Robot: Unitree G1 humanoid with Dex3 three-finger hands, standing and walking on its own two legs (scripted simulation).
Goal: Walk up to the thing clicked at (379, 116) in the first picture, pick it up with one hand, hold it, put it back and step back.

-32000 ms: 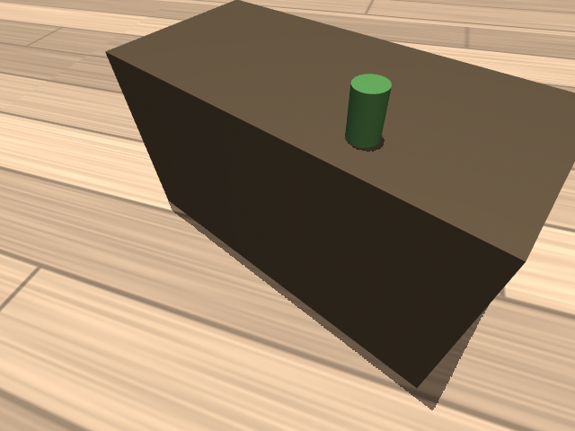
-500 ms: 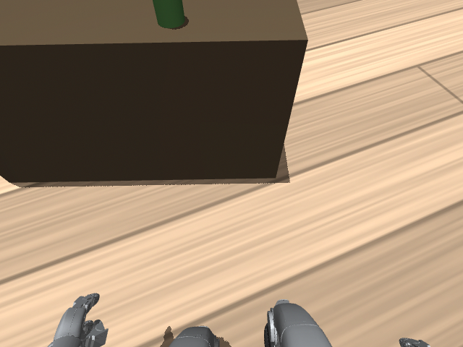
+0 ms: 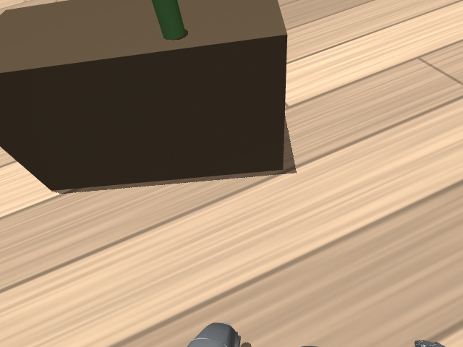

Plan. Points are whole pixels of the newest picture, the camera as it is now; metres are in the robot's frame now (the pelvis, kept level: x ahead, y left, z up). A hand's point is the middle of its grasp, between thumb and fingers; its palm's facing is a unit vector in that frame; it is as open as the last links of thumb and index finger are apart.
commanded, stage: step back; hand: left
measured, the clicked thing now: (168, 15) +1.12 +0.29 +0.05
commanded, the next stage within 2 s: stand in 0.98 s
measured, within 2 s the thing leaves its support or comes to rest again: neither
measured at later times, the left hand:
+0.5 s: hand out of the picture +0.01 +0.27 -0.15, palm faces +0.07 -0.92 -0.40, open 7.4 cm
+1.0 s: hand out of the picture +0.10 +0.30 -0.15, palm faces +0.03 -0.93 -0.38, open 7.4 cm
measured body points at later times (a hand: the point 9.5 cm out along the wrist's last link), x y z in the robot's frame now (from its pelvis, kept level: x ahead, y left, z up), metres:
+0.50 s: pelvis -0.01 +0.00 -0.01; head -0.01 -0.01 +0.44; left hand +0.01 +0.32 -0.12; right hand +0.08 -0.31 -0.13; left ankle -0.03 +0.13 -0.71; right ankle +0.01 -0.10 -0.73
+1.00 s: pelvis +0.03 +0.03 +0.00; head +0.04 +0.04 +0.44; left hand +0.10 +0.35 -0.13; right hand +0.16 -0.25 -0.13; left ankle +0.06 +0.17 -0.73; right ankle +0.01 -0.10 -0.73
